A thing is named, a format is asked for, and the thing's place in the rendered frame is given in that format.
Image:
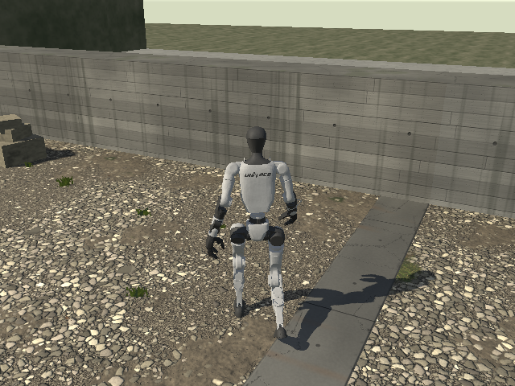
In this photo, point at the robot torso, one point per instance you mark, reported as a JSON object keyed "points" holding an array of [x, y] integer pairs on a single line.
{"points": [[257, 184]]}

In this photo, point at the robot right upper arm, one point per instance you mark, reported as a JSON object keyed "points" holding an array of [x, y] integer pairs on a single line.
{"points": [[286, 181]]}

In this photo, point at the robot left foot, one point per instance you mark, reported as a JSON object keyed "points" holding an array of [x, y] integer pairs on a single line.
{"points": [[239, 311]]}

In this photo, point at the left robot hand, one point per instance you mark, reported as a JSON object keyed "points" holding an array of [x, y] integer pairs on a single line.
{"points": [[209, 245]]}

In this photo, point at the robot right forearm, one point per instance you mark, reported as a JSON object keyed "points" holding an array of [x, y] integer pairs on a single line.
{"points": [[292, 207]]}

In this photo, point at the robot left forearm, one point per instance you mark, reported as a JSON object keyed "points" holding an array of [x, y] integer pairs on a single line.
{"points": [[217, 219]]}

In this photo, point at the robot left upper arm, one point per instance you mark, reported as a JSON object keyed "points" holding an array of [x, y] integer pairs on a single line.
{"points": [[231, 170]]}

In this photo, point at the right robot hand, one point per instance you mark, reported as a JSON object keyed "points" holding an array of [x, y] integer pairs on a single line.
{"points": [[286, 214]]}

